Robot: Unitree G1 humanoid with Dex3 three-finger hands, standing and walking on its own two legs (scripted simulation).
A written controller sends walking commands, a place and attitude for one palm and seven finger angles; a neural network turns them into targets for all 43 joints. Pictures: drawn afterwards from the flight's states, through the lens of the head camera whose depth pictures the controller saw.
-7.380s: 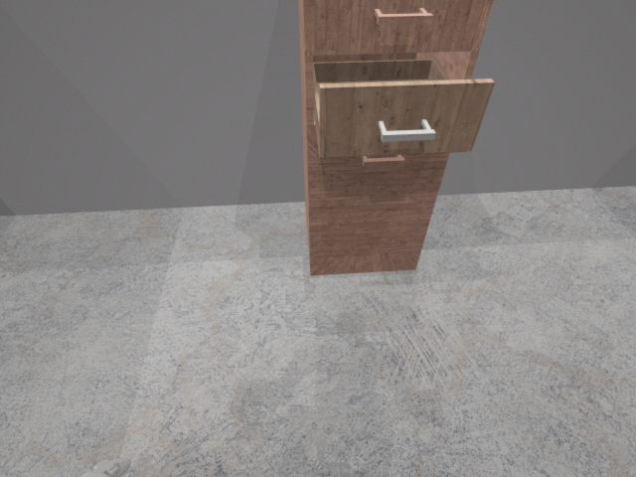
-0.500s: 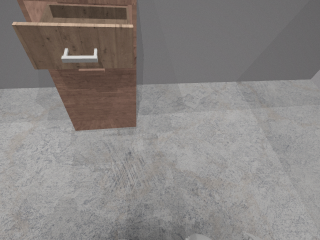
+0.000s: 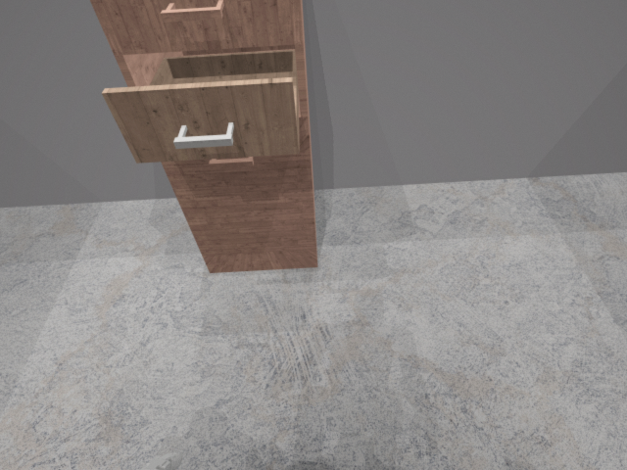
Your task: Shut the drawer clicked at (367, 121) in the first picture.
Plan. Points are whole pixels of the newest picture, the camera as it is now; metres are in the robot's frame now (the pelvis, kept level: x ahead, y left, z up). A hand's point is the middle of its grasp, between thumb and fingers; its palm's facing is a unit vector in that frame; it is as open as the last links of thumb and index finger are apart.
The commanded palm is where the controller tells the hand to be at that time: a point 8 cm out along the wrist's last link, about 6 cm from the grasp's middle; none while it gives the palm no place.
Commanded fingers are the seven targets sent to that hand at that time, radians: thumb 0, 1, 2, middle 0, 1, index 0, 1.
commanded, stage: take the last steps up to it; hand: left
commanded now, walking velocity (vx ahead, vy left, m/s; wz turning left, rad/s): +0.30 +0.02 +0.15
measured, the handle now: (205, 135) +0.75 +0.26 +0.01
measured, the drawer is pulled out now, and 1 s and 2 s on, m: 0.17 0.17 0.17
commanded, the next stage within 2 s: come to a stop and stand still in 1.16 s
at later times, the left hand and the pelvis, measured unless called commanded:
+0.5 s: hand out of the picture -0.11 +0.20 -0.17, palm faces +0.23 -0.96 -0.13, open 7.4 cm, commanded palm none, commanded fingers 0.00 0.90 0.90 -0.20 -0.30 -0.20 -0.30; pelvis +0.04 +0.07 +0.00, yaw +5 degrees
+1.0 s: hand (182, 377) +0.29 +0.25 -0.16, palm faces -0.02 -0.98 -0.17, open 7.4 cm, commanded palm none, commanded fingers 0.00 0.90 0.90 -0.20 -0.30 -0.20 -0.30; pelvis +0.18 +0.07 +0.00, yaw +2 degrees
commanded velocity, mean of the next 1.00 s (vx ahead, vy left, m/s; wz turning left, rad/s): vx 0.29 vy -0.05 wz -0.02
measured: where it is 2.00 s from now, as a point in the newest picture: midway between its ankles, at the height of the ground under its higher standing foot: (315, 447)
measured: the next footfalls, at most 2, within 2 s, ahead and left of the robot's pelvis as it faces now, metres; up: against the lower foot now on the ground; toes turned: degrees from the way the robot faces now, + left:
left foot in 0.46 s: +0.10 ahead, +0.17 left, +0.00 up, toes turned +12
right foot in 1.08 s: +0.36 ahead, -0.06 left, +0.00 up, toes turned -6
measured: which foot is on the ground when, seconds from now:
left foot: up 0.00-0.44, down 0.46-1.00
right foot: down 0.00-0.46, up 0.48-1.00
